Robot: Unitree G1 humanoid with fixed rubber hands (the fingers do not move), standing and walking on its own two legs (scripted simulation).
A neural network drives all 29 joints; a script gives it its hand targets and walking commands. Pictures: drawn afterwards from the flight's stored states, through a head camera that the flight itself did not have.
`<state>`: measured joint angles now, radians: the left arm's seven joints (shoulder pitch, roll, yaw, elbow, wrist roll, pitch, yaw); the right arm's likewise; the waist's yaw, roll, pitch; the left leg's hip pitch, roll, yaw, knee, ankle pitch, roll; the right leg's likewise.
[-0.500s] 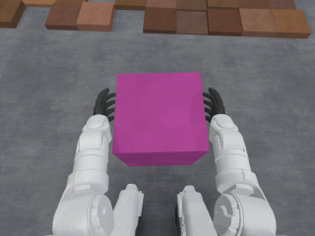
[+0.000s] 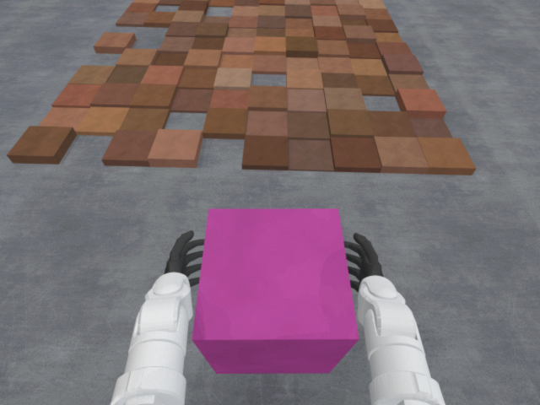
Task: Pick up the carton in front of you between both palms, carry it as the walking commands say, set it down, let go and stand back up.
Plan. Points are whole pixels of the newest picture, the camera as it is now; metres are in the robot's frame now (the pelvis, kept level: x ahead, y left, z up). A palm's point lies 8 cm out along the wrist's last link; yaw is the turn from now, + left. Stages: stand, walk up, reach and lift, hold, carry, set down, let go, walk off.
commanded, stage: reach and lift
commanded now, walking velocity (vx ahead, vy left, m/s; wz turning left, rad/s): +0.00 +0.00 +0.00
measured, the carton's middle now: (273, 297) +0.32 +0.00 -0.08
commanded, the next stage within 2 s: hold in 1.20 s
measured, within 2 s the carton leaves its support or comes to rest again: neither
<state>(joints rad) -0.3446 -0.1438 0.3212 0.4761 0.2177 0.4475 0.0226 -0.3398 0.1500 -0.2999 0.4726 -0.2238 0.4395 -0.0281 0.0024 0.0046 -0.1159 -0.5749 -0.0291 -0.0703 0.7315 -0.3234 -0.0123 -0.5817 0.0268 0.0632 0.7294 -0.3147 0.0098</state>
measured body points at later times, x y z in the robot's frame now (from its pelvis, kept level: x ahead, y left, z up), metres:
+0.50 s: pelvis -0.01 +0.00 +0.02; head -0.02 +0.00 +0.47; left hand +0.31 +0.15 +0.04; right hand +0.30 -0.15 +0.04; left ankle +0.02 +0.13 -0.71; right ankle +0.03 -0.13 -0.71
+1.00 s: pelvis +0.01 +0.00 +0.03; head -0.01 +0.00 +0.48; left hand +0.31 +0.15 +0.05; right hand +0.31 -0.15 +0.05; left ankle +0.02 +0.13 -0.71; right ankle +0.03 -0.13 -0.71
